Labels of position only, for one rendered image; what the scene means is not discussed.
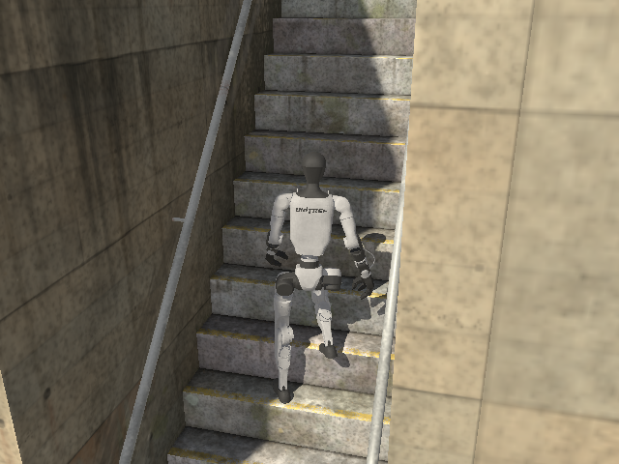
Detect stairs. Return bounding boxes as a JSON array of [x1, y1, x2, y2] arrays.
[[167, 0, 417, 464]]

